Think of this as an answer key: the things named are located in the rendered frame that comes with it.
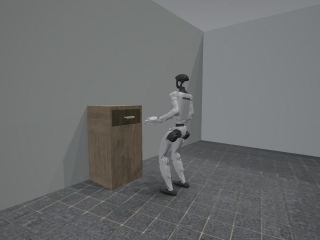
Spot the robot left upper arm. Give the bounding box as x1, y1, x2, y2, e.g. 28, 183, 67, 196
169, 91, 180, 117

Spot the drawer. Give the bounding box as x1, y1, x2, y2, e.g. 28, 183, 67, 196
111, 108, 141, 127

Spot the robot shin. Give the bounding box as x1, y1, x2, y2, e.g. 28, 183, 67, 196
171, 154, 186, 184
158, 158, 173, 191

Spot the robot right shin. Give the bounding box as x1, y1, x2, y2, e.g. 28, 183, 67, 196
171, 154, 186, 184

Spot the cabinet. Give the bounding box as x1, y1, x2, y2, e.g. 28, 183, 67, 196
87, 105, 143, 190

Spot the robot left forearm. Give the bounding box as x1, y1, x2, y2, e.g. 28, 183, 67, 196
156, 109, 176, 123

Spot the robot left shin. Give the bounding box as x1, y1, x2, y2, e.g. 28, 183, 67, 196
158, 158, 173, 191

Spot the robot left hand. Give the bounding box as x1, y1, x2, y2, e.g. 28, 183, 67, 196
143, 116, 157, 125

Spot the robot right upper arm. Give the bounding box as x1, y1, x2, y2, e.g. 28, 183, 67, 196
188, 94, 194, 117

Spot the robot right forearm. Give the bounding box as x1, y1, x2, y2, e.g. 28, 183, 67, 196
181, 116, 193, 124

